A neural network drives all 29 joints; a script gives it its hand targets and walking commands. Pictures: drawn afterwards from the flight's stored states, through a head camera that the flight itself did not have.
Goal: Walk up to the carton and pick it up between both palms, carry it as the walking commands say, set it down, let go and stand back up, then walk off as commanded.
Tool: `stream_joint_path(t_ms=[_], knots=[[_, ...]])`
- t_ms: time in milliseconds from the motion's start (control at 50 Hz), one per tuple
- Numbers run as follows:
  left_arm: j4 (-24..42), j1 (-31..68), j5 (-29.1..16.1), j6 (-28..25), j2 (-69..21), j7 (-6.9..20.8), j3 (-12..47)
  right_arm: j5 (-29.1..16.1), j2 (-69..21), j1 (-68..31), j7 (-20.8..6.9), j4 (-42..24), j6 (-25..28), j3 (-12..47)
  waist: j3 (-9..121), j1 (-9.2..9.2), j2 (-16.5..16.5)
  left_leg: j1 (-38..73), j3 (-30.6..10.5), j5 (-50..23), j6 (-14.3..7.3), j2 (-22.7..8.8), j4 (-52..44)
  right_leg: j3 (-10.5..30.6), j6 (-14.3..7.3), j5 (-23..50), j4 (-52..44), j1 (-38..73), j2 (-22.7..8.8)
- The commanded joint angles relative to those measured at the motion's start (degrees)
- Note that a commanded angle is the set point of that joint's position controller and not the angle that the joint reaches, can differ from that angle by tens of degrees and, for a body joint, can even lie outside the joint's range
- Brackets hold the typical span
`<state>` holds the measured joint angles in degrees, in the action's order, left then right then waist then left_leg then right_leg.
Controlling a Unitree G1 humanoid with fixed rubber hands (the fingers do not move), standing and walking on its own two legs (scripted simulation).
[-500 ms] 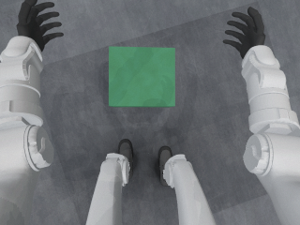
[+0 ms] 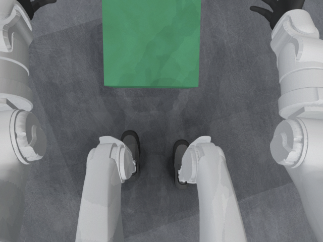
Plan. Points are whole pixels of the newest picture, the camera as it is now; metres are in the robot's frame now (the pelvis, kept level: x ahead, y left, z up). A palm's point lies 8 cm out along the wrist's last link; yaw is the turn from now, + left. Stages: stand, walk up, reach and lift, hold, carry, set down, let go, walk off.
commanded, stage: reach and lift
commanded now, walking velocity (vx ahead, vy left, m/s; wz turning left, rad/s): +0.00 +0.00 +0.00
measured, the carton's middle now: (151, 48) +0.56 +0.03 -0.43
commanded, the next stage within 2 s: none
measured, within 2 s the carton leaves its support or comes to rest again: neither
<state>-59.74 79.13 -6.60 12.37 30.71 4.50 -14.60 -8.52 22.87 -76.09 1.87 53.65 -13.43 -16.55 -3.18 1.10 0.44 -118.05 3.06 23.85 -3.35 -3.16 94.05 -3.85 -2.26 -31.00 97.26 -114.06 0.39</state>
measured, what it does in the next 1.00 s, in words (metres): lowers itself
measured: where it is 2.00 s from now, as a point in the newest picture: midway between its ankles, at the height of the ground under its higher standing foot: (157, 168)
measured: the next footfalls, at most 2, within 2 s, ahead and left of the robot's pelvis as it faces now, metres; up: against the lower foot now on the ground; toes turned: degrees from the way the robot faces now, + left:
none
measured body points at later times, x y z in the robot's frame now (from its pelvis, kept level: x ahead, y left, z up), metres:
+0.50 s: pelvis -0.01 +0.00 -0.12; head +0.36 +0.01 +0.13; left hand +0.56 +0.26 -0.27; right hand +0.56 -0.21 -0.27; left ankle +0.12 +0.10 -0.48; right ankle +0.08 -0.10 -0.48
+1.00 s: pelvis -0.01 +0.00 -0.18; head +0.37 +0.00 +0.04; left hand +0.56 +0.25 -0.36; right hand +0.55 -0.21 -0.37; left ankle +0.12 +0.10 -0.48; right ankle +0.08 -0.10 -0.48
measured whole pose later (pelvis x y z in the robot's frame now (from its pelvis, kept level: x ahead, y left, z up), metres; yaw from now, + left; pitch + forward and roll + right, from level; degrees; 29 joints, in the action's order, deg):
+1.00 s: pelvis -0.01 +0.00 -0.18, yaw +0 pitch +33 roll -1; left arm -74.5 93.0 -18.6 3.8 34.2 0.0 -2.7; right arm -16.4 24.5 -86.5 5.5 62.8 -6.0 -5.5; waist -29.8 1.1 0.6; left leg -134.8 3.6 28.9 -6.0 -6.2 130.9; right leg -5.0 -3.5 -38.5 135.3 -129.4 -0.8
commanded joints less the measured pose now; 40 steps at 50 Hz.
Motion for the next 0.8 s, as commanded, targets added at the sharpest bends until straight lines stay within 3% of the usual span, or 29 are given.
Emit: stream_joint_path(t_ms=[0, 360, 780], knots=[[6.9, 16.2, -0.7, -1.0, 10.4, -0.5, -0.2, -0.7, 9.6, -15.0, 0.5, -7.1, 1.0, -0.3, 68.4, -0.27, -3.7, 50.6, -6.6, -22.0, 1.9, 3.4, 2.4, 2.7, 3.5, 15.7, -5.7, 16.8, 2.1], [0.9, 20.8, -4.5, -3.7, 11.0, -2.6, 3.7, -3.0, 10.3, -19.2, 2.1, -2.2, 3.7, 2.3, 58.2, -0.36, -3.3, 38.3, -6.6, -15.7, 1.2, 1.6, 18.8, 2.6, 2.8, 11.6, 11.1, 8.6, 0.3], [-8.7, 28.7, -10.5, -8.7, 12.4, -4.4, 10.4, -7.6, 10.6, -25.9, 3.2, 4.8, 7.8, 8.4, 45.9, -0.16, -2.6, 32.2, -8.5, -15.1, 0.7, 0.0, 31.7, 5.4, 2.5, 13.5, 23.5, 9.6, -0.7]])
